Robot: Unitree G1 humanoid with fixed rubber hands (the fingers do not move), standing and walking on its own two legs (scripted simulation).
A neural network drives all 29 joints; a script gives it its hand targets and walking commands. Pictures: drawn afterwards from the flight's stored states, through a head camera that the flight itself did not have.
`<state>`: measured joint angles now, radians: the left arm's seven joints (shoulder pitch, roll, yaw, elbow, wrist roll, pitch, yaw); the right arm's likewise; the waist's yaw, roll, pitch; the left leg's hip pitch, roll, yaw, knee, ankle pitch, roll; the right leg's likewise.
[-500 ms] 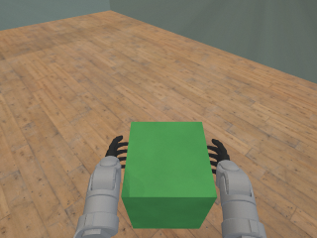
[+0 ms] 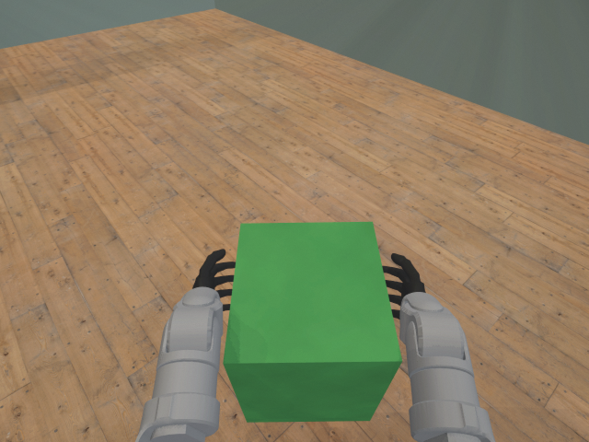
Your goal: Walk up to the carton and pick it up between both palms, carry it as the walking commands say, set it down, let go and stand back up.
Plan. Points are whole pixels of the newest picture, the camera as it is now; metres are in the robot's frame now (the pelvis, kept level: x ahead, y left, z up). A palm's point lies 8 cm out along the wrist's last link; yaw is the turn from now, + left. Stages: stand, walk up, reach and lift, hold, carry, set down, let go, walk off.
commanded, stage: reach and lift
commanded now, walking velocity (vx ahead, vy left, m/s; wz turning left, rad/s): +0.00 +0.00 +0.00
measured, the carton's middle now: (307, 325) +0.30 +0.00 -0.03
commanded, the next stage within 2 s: hold in 0.48 s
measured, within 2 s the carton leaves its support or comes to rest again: neither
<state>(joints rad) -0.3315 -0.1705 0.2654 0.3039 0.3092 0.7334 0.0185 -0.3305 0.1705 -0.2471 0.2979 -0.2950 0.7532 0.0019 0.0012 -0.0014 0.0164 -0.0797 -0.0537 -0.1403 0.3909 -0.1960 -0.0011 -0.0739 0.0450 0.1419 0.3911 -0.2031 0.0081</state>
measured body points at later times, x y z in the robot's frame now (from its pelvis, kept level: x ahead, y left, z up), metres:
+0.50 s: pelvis +0.01 +0.00 +0.00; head -0.04 +0.00 +0.45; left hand +0.31 +0.15 +0.04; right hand +0.30 -0.15 +0.04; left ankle +0.02 +0.12 -0.74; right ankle +0.02 -0.13 -0.74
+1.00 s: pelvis -0.01 +0.00 +0.00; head -0.06 +0.00 +0.45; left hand +0.30 +0.15 +0.04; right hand +0.30 -0.15 +0.04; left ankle +0.02 +0.12 -0.74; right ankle +0.02 -0.13 -0.74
